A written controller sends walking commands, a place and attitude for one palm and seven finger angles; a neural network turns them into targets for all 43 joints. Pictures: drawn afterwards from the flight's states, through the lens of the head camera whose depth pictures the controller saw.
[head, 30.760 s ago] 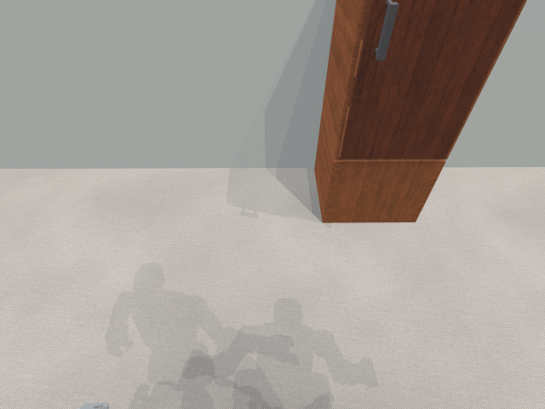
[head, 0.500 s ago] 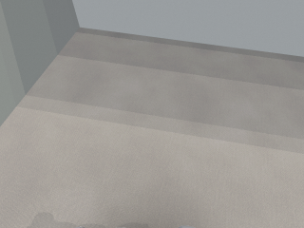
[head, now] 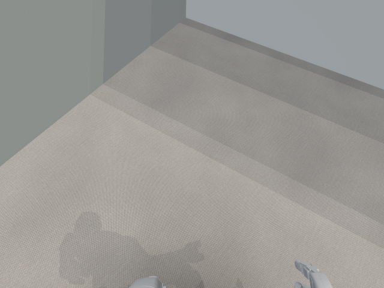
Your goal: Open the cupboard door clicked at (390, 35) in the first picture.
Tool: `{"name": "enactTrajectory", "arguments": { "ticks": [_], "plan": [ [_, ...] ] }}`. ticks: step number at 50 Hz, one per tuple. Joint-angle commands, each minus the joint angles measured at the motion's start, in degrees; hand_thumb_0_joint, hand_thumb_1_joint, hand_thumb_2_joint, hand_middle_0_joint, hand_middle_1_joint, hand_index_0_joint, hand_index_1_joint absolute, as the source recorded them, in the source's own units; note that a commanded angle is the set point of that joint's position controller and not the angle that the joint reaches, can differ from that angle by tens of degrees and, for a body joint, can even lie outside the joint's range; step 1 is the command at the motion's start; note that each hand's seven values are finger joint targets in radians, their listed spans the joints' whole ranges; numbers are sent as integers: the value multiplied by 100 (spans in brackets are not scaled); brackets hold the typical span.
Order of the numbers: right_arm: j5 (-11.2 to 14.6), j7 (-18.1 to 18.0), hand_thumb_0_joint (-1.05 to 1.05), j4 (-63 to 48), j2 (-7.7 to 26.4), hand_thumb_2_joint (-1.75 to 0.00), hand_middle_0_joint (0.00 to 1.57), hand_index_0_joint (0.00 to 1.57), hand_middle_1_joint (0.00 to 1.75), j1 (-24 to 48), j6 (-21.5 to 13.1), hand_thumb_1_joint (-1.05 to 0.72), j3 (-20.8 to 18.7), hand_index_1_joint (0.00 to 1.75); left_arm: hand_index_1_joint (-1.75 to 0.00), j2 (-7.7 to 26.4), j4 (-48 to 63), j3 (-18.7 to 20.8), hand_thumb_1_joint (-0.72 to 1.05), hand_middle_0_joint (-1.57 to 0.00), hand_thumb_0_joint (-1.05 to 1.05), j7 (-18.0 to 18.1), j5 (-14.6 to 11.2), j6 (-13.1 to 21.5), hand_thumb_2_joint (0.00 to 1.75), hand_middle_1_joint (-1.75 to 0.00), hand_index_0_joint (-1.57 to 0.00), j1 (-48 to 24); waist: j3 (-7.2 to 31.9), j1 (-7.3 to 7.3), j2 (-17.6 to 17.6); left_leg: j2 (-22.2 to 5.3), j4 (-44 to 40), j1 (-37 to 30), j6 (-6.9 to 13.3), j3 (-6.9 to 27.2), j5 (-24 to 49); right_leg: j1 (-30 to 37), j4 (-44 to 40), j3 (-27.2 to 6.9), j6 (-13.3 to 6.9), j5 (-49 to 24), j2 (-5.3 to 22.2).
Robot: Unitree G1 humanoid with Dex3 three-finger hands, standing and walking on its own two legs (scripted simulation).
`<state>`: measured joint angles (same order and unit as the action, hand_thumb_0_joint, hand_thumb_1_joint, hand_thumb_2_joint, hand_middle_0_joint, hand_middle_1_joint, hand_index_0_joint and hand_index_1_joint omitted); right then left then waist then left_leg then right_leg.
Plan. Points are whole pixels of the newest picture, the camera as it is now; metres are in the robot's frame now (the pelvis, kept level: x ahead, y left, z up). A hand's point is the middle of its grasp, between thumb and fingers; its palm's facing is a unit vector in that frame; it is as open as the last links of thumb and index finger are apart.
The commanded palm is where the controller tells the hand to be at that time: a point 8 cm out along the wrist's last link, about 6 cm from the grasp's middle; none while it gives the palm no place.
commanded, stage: turn to face it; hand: left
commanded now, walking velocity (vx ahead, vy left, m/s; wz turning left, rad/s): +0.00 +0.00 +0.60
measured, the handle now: out of the picture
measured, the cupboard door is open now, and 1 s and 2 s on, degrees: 38 38 38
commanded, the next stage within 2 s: none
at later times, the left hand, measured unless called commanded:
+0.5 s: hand out of the picture +0.06 +0.16 -0.14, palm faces +0.28 -0.93 -0.25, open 7.4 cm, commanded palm none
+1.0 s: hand out of the picture +0.03 +0.19 -0.14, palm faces +0.57 -0.77 -0.28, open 7.4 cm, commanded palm none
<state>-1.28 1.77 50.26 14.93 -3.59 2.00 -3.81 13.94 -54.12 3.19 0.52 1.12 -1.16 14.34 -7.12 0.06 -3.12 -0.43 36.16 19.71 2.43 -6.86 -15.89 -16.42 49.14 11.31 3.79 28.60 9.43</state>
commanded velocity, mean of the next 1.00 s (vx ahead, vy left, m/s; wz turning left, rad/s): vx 0.00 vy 0.00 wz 0.60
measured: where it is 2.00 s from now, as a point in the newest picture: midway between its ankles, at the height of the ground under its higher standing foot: outside the picture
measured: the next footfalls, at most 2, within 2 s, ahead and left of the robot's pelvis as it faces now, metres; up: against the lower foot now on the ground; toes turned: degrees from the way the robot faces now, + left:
right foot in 0.32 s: +0.10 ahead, -0.17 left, +0.00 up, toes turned +9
left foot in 0.64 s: +0.04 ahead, +0.08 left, +0.00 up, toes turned +30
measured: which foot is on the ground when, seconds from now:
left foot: down 0.00-0.30, up 0.32-0.62, down 0.64-1.00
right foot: up 0.00-0.30, down 0.32-0.64, up 0.66-1.00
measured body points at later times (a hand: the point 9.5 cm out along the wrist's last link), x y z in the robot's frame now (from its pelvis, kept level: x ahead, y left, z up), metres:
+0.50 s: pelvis +0.04 -0.05 +0.02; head +0.09 -0.04 +0.46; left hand +0.05 +0.20 -0.12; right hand +0.19 -0.28 -0.13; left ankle -0.02 +0.07 -0.65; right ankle +0.06 -0.17 -0.72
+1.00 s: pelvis +0.06 -0.05 +0.01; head +0.10 -0.03 +0.46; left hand +0.00 +0.23 -0.12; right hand +0.26 -0.22 -0.13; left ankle +0.00 +0.06 -0.72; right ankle +0.13 -0.16 -0.71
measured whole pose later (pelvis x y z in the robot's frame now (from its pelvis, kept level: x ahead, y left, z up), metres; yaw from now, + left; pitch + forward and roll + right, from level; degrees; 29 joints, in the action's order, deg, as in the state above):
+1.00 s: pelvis +0.06 -0.05 +0.01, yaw +36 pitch +1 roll -1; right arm -1.4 0.4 52.9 12.7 -10.7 3.3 -3.9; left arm 14.3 -49.8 3.6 0.6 0.9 -1.5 8.2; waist -4.6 1.2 1.0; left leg 1.5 32.7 18.4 -0.4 6.0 -15.3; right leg -17.2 34.6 1.7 4.1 19.1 1.8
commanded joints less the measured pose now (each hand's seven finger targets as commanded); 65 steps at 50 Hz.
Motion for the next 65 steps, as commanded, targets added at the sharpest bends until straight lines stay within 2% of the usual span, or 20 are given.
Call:
{"name": "enactTrajectory", "arguments": {
  "ticks": [1,5,13,14,15,16,20,26,30,32,33,37,44,48,49,50,51,55,61,65],
  "plan": [
    [6,-234,0,-75,1385,-90,20,20,30,-1169,-99,-90,-361,30,-30,563,850,186,90,-20,0,107,-22,13,90,-30,-20,-790,1279,555,1499,-2116,-1367,-1675,1091,2587,3110,-1906,2133,-1168,155,452,-167],
    [-13,-248,0,-206,1058,-90,20,20,30,-498,-142,-90,-239,30,-30,485,604,206,90,-20,0,-8,-6,-62,90,-30,-20,-361,957,99,1063,-1365,-1496,-1002,664,1824,2300,-1333,1221,-1070,177,-341,-377],
    [-1,-203,0,-293,1003,-90,20,20,30,-199,-30,-90,-329,30,-30,476,618,216,90,-20,0,22,-38,45,90,-30,-20,84,956,-160,1127,-983,-1028,86,410,2179,1425,568,-1572,-759,53,-1139,-877],
    [46,-187,0,-351,828,-90,20,20,30,-123,-25,-90,-312,30,-30,676,590,269,90,-20,0,57,-13,109,90,-30,-20,341,956,-330,617,-635,-499,594,139,1994,769,1215,-2525,-1048,-25,-1499,-550],
    [97,-144,0,-447,396,-90,20,20,30,-280,-29,-90,-253,30,-30,1217,596,379,90,-20,0,119,84,186,90,-30,-20,475,1021,-357,-1120,227,866,1575,-349,1097,-914,1754,-3373,-2774,-530,-1591,1001],
    [60,-108,0,-513,396,-90,20,20,30,-230,-36,-90,-251,30,-30,1453,683,354,90,-20,0,123,68,167,90,-30,-20,347,960,-375,-1645,349,2393,1543,-433,859,-2130,1117,-3498,-3323,-1140,-2046,1982],
    [37,-25,0,-212,279,-90,20,20,30,-307,99,-90,-207,30,-30,730,826,191,90,-20,0,158,28,182,90,-30,-20,-440,652,86,-1116,-167,3490,1404,-591,803,-1071,659,-2935,-1471,-956,-3406,982],
    [94,26,0,-243,27,-90,20,20,30,56,17,-90,-54,30,-30,1044,557,307,90,-20,0,136,65,211,90,-30,-20,147,921,-256,-889,4,927,682,-583,72,-1184,1572,-2315,-841,-898,-5122,1095],
    [57,-8,0,-98,401,-90,20,20,30,-691,-59,-90,-151,30,-30,1049,572,354,90,-20,0,81,-33,163,90,-30,-20,-36,1208,204,-412,-18,-1051,-1067,-364,44,561,699,-1100,-263,-378,-4348,961],
    [6,-81,0,-12,1446,-90,20,20,30,-1477,-75,-90,-418,30,-30,405,1002,152,90,-20,0,42,-62,84,90,-30,-20,-406,1551,621,2195,-2427,-1347,-2422,1015,2997,4257,-1698,1262,-317,221,1066,-181],
    [-3,-153,0,116,1376,-90,20,20,30,-1654,-72,-90,-405,30,-30,526,1038,178,90,-20,0,94,-1,-5,90,-30,-20,-776,1515,704,1493,-2345,-1318,-2112,1153,2884,3648,-1808,1743,-902,133,914,-199],
    [-15,-268,0,-156,980,-90,20,20,30,-646,-136,-90,-269,30,-30,454,678,218,90,-20,0,8,-10,-59,90,-30,-20,-572,923,133,1242,-1423,-1554,-1063,657,2001,2300,-1541,1653,-1147,157,-400,-257],
    [-42,-232,0,-115,997,-90,20,20,30,-669,-85,-90,-306,30,-30,405,749,182,90,-20,0,15,-36,-37,90,-30,-20,-584,925,144,1196,-1212,-1517,-845,670,2327,1945,-713,-169,-981,106,-371,-670],
    [11,-212,0,-213,918,-90,20,20,30,-363,-27,-90,-326,30,-30,507,627,215,90,-20,0,55,-62,69,90,-30,-20,-7,990,-138,1180,-880,-1009,-127,381,2414,1762,704,-1998,-844,0,-1268,-861],
    [63,-189,0,-280,723,-90,20,20,30,-340,-21,-90,-307,30,-30,764,607,276,90,-20,0,99,-27,128,90,-30,-20,197,989,-266,526,-542,-477,541,93,2208,920,1419,-2834,-1304,-122,-1504,-373],
    [105,-147,0,-388,336,-90,20,20,30,-433,-29,-90,-253,30,-30,1253,609,386,90,-20,0,152,67,180,90,-30,-20,298,944,-296,-1150,351,817,1560,-381,1197,-974,1854,-3439,-2907,-700,-1641,1176],
    [53,-110,0,-438,434,-90,20,20,30,-332,-19,-90,-264,30,-30,1392,689,336,90,-20,0,145,58,157,90,-30,-20,190,791,-311,-1302,355,2298,1455,-420,977,-2024,1059,-3530,-3167,-1238,-1909,1971],
    [26,-11,0,-159,322,-90,20,20,30,-398,131,-90,-240,30,-30,698,832,182,90,-20,0,155,20,174,90,-30,-20,-593,418,128,-1053,-139,3417,1336,-577,845,-944,461,-3171,-1451,-965,-2719,947],
    [97,26,0,-240,51,-90,20,20,30,66,27,-90,-66,30,-30,1077,533,304,90,-20,0,127,63,200,90,-30,-20,168,874,-273,-908,35,853,621,-585,104,-1189,1541,-2376,-844,-918,-4907,1094],
    [61,-7,0,-86,435,-90,20,20,30,-696,-61,-90,-170,30,-30,1057,551,349,90,-20,0,72,-34,149,90,-30,-20,-22,1188,216,-341,-38,-1110,-1157,-363,154,619,593,-1110,-246,-354,-4030,949]
  ]
}}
